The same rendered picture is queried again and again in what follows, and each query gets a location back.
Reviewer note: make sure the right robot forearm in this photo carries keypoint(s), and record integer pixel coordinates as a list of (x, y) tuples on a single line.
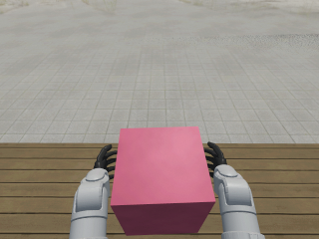
[(236, 205)]

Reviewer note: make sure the left robot forearm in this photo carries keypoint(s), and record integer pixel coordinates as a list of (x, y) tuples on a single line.
[(90, 206)]

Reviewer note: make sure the carton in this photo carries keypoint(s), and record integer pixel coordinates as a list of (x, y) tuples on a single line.
[(161, 182)]

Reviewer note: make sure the right robot hand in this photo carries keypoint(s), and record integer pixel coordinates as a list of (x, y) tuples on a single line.
[(217, 159)]

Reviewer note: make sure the left robot hand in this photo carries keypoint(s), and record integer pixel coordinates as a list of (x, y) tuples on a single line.
[(103, 161)]

